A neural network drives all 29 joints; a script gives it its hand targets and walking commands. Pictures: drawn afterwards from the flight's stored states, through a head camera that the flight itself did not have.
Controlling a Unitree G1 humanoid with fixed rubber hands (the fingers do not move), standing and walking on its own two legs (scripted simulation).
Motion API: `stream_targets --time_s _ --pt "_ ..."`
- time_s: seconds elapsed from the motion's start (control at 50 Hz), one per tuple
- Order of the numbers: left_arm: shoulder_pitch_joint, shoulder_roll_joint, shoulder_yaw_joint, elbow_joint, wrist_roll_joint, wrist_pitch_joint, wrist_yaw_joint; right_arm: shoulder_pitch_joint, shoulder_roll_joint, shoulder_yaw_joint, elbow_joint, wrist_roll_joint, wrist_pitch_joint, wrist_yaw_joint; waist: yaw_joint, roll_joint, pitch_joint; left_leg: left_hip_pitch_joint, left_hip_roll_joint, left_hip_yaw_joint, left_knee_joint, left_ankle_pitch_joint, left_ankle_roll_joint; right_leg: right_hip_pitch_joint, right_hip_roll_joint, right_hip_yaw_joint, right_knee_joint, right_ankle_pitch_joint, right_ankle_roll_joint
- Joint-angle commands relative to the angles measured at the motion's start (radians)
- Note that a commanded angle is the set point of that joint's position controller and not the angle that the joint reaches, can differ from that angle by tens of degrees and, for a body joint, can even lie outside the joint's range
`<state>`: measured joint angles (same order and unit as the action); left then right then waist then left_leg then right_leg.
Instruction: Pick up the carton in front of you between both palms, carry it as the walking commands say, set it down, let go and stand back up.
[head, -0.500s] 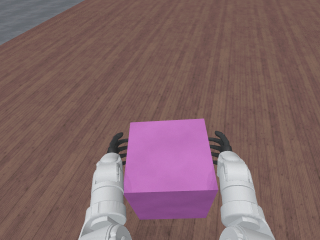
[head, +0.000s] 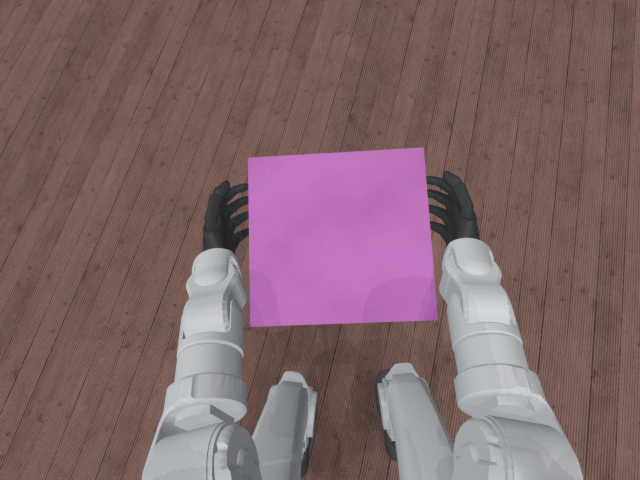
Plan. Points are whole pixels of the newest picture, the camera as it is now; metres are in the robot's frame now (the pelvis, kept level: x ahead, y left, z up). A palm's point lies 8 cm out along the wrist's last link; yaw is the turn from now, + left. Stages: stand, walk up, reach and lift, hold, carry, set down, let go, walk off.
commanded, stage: set down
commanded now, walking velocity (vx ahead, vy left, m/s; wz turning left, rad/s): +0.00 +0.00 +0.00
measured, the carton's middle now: (339, 247) +0.41 +0.00 -0.15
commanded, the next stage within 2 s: none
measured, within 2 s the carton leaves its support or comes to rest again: rests again in 1.50 s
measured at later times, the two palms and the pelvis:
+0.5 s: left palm (254, 255) +0.42 +0.15 -0.22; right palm (432, 240) +0.44 -0.15 -0.23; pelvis -0.02 -0.01 -0.13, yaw +2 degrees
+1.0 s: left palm (272, 260) +0.45 +0.14 -0.38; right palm (416, 246) +0.48 -0.15 -0.38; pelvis -0.04 -0.01 -0.24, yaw +3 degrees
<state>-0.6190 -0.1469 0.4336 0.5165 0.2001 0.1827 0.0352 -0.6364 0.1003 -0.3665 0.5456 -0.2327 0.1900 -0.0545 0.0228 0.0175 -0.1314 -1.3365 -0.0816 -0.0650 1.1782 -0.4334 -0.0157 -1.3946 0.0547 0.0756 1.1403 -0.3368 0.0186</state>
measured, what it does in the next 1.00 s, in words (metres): lowers itself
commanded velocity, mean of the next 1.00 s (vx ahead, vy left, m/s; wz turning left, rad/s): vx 0.00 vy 0.00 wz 0.00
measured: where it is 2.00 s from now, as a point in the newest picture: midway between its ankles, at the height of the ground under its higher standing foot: (347, 439)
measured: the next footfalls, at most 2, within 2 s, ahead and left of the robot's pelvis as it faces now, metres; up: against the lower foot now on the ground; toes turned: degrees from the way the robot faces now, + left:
none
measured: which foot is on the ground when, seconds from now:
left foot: down 0.00-1.00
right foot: down 0.00-1.00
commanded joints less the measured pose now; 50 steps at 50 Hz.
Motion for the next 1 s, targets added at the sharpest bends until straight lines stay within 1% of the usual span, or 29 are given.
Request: stream_targets --time_s 0.0,0.06,0.14,0.18,0.36,0.46,0.54,0.68,0.8,0.98 --pt "-0.539 -0.908 -0.584 0.084 -0.075 0.025 -0.204 -0.516 0.897 0.546 0.083 0.059 0.016 0.223 -0.014 -0.031 -0.808 0.21 -0.074 0.036 -0.083 0.194 -0.029 0.478 0.09 -0.061 -0.001 0.182 -0.008" --pt "-0.578 -0.903 -0.543 0.12 -0.064 0.041 -0.199 -0.549 0.886 0.495 0.137 0.05 0.03 0.234 -0.016 -0.028 -0.786 0.139 -0.078 0.04 -0.041 0.159 -0.031 0.383 0.093 -0.066 0.043 0.145 -0.011" --pt "-0.628 -0.881 -0.503 0.149 -0.056 0.031 -0.185 -0.597 0.87 0.452 0.181 0.051 0.024 0.235 -0.01 -0.028 -0.809 0.051 -0.087 0.049 0.035 0.168 -0.033 0.292 0.097 -0.065 0.118 0.154 -0.008" --pt "-0.651 -0.872 -0.498 0.155 -0.059 0.021 -0.175 -0.618 0.861 0.447 0.195 0.057 0.016 0.23 -0.008 -0.031 -0.834 0.012 -0.091 0.056 0.076 0.176 -0.035 0.258 0.099 -0.066 0.155 0.165 -0.004" --pt "-0.773 -0.822 -0.532 0.13 -0.115 -0.011 -0.137 -0.727 0.826 0.483 0.192 0.109 -0.008 0.187 -0.006 -0.058 -0.973 -0.137 -0.109 0.088 0.257 0.166 -0.043 0.175 0.106 -0.077 0.318 0.18 0.016" --pt "-0.851 -0.798 -0.549 0.119 -0.15 -0.013 -0.125 -0.802 0.8 0.506 0.18 0.138 -0.008 0.166 -0.011 -0.064 -1.013 -0.21 -0.117 0.104 0.343 0.137 -0.046 0.14 0.106 -0.084 0.397 0.163 0.02" --pt "-0.915 -0.777 -0.54 0.127 -0.166 -0.012 -0.119 -0.863 0.779 0.505 0.188 0.15 -0.005 0.156 -0.014 -0.068 -1.016 -0.272 -0.12 0.117 0.404 0.106 -0.046 0.104 0.105 -0.09 0.453 0.139 0.021" --pt "-1.013 -0.734 -0.49 0.168 -0.167 -0.008 -0.115 -0.959 0.735 0.47 0.234 0.155 -0.001 0.152 -0.011 -0.082 -0.993 -0.376 -0.12 0.137 0.501 0.06 -0.042 0.021 0.102 -0.099 0.541 0.099 0.021" --pt "-1.086 -0.695 -0.455 0.204 -0.168 -0.013 -0.113 -1.032 0.686 0.444 0.278 0.162 -0.005 0.158 -0.01 -0.086 -0.97 -0.437 -0.117 0.148 0.579 0.046 -0.039 -0.053 0.096 -0.108 0.617 0.086 0.019" --pt "-1.193 -0.641 -0.473 0.23 -0.216 -0.034 -0.102 -1.137 0.601 0.458 0.322 0.218 -0.031 0.168 -0.023 -0.072 -0.954 -0.461 -0.108 0.153 0.703 0.081 -0.042 -0.127 0.079 -0.119 0.744 0.12 0.012"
